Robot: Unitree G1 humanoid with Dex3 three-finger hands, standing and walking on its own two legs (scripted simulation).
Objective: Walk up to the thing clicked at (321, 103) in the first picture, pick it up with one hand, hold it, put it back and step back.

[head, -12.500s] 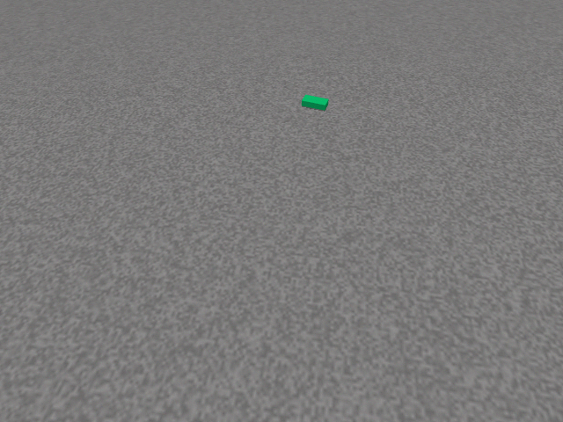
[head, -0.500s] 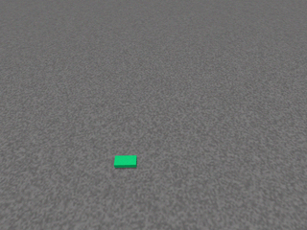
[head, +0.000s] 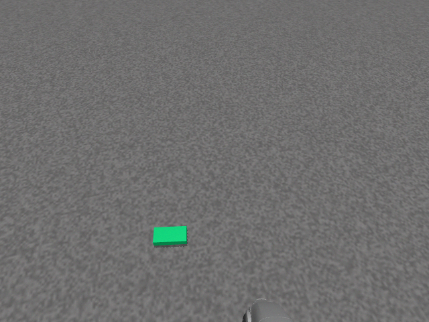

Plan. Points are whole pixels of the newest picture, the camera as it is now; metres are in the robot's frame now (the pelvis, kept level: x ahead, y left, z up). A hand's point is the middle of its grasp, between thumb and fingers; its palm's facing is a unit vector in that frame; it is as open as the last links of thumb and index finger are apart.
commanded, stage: walk up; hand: left
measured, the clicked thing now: (170, 235) +0.59 +0.21 -0.75
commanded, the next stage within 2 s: none
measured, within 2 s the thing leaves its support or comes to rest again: neither
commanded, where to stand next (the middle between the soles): +0.21 -0.03 m, yaw +1 degrees
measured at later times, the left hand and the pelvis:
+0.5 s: hand (97, 304) +0.19 +0.27 -0.17, palm faces +0.01 -0.94 -0.34, open 7.4 cm; pelvis +0.12 +0.00 -0.02, yaw +1 degrees
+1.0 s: hand (102, 298) +0.20 +0.25 -0.15, palm faces +0.01 -0.94 -0.34, open 7.4 cm; pelvis +0.13 -0.01 +0.00, yaw +0 degrees
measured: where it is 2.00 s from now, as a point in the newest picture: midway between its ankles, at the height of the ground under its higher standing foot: outside the picture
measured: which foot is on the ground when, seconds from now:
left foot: down 0.00-0.12, up 0.14-0.42, down 0.44-1.00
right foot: up 0.00-0.08, down 0.10-1.00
